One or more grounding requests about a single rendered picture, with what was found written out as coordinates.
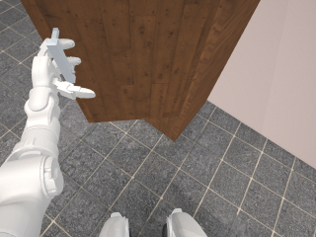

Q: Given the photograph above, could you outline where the left robot forearm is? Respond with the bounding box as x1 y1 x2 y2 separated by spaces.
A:
0 86 61 168

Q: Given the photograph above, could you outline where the robot right shin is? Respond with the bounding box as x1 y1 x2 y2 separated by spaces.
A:
167 208 182 237

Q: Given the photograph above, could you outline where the robot left hand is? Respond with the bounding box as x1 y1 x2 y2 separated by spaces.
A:
32 38 96 100

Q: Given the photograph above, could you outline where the robot shin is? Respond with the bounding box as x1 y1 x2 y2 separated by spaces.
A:
111 212 121 217
167 208 182 237

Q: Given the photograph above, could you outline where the left robot upper arm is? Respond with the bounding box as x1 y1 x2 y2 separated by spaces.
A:
0 155 64 237

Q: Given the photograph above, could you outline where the handle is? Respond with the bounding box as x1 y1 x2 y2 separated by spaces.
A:
46 28 76 84

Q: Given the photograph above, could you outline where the cupboard door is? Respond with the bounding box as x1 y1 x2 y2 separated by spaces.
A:
20 0 221 123

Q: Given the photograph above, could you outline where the robot left shin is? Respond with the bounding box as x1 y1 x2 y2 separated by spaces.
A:
111 212 121 217

